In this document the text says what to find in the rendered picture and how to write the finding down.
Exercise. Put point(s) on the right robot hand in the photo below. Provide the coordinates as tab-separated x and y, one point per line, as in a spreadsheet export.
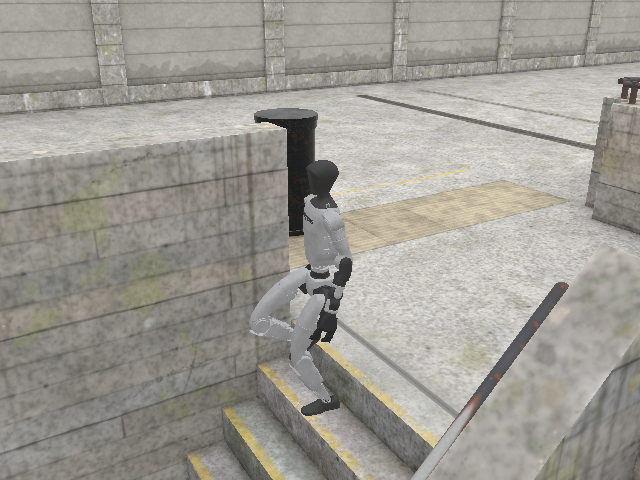
309	268

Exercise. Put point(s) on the left robot upper arm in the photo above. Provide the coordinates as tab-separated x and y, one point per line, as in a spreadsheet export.
335	226

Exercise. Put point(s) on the right robot shin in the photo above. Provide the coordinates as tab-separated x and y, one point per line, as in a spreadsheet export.
278	330

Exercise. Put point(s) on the left robot hand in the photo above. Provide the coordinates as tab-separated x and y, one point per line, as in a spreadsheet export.
327	323

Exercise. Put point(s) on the robot left forearm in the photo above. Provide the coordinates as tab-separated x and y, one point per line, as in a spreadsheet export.
335	293

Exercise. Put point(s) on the robot left thigh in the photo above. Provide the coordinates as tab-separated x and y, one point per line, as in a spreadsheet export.
306	324

